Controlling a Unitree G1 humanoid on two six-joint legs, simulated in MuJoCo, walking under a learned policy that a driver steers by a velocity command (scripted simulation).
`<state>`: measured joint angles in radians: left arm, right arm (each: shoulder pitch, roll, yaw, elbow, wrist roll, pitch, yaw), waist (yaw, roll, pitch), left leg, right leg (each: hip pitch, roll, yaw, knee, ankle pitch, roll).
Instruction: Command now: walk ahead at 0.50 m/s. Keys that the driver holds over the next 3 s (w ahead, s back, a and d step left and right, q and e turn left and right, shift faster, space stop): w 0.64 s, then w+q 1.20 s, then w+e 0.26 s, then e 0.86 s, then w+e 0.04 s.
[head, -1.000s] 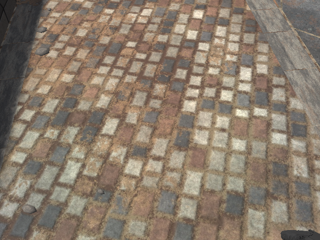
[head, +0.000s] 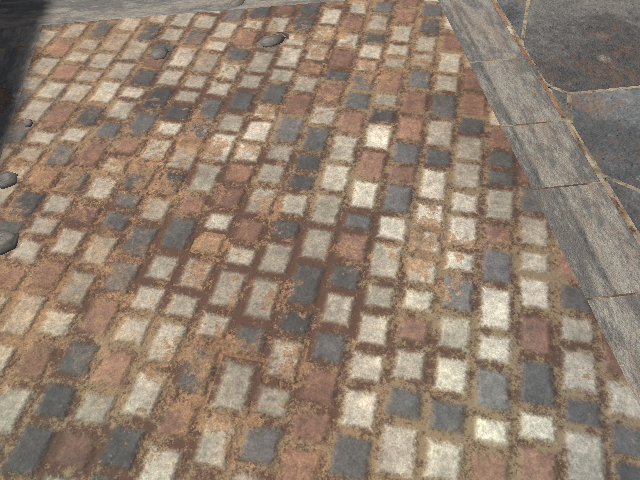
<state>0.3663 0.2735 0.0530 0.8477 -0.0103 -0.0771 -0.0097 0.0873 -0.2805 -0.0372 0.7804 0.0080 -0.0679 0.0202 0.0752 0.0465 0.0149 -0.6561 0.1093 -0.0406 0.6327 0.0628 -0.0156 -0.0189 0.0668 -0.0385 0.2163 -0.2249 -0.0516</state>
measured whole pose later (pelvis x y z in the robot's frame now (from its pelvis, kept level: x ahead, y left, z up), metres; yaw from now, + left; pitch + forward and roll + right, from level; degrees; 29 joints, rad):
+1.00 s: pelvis +0.56 -0.01 +0.00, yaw +8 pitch +0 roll -2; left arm 0.30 0.25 0.06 0.92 0.02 -0.10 0.00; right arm 0.18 -0.29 -0.08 0.85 0.02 -0.03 0.01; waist 0.05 0.04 0.02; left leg -0.69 0.11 -0.08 0.87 -0.03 0.01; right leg -0.02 0.04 -0.19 0.22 -0.21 -0.05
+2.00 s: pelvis +1.09 +0.19 +0.00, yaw +39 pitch +1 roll -2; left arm 0.34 0.27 0.07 0.89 -0.01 -0.09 -0.02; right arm 0.16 -0.30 -0.07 0.67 0.01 -0.04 0.00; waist 0.08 0.04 0.03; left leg -0.63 0.10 -0.06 0.84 -0.18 0.00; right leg -0.10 0.03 -0.07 0.28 -0.20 -0.03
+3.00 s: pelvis +1.28 +0.35 -0.01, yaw +7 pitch +3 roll +1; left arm 0.16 0.32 0.08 0.64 -0.01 0.05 0.02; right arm 0.10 -0.30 -0.08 0.78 0.01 0.00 -0.02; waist 0.02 0.00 0.03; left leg -0.40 -0.02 -0.09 0.69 -0.34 -0.07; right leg -0.37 0.09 0.16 0.50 -0.17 -0.04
